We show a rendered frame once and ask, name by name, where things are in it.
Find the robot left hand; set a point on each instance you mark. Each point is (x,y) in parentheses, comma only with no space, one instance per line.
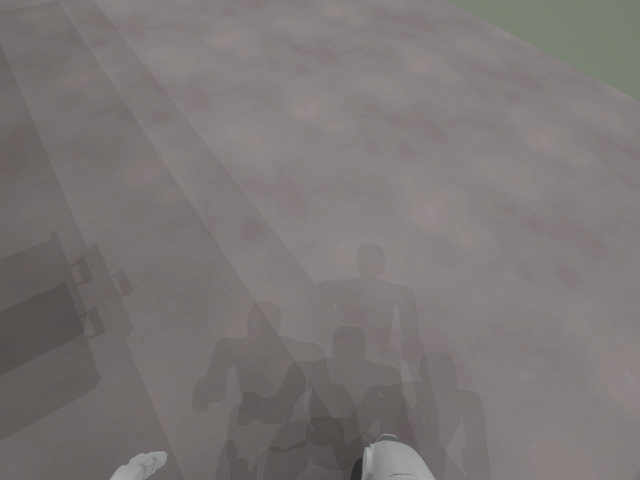
(141,466)

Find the robot right thigh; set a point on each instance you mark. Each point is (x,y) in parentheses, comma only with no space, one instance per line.
(390,460)

